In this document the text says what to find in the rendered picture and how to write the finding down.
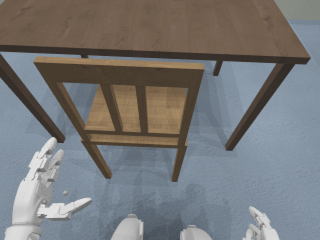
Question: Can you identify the right robot hand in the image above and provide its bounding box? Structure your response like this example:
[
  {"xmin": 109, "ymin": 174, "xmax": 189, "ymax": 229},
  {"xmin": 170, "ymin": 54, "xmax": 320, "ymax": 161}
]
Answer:
[{"xmin": 242, "ymin": 206, "xmax": 280, "ymax": 240}]

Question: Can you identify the robot right thigh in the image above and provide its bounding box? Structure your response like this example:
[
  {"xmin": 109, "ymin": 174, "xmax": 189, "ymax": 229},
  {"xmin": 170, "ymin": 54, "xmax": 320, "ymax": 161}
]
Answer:
[{"xmin": 180, "ymin": 227, "xmax": 212, "ymax": 240}]

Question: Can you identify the chair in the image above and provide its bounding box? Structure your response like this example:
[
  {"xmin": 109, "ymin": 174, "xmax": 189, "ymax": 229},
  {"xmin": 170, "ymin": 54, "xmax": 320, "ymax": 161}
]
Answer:
[{"xmin": 33, "ymin": 56, "xmax": 205, "ymax": 182}]

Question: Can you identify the left robot forearm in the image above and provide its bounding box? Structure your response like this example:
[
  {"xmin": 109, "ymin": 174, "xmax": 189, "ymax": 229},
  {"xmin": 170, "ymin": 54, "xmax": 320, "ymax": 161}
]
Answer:
[{"xmin": 4, "ymin": 224, "xmax": 43, "ymax": 240}]

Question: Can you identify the robot left shin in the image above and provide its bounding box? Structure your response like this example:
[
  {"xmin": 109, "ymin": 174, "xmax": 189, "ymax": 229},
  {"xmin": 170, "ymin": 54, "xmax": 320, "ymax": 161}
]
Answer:
[{"xmin": 127, "ymin": 214, "xmax": 137, "ymax": 218}]

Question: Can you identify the table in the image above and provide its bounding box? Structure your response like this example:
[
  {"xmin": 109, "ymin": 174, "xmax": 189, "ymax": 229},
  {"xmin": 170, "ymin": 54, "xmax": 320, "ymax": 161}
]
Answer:
[{"xmin": 0, "ymin": 0, "xmax": 311, "ymax": 151}]

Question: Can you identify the left robot hand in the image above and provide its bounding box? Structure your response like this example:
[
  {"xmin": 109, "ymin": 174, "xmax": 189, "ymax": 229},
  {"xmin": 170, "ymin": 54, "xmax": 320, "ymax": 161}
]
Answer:
[{"xmin": 12, "ymin": 137, "xmax": 92, "ymax": 227}]

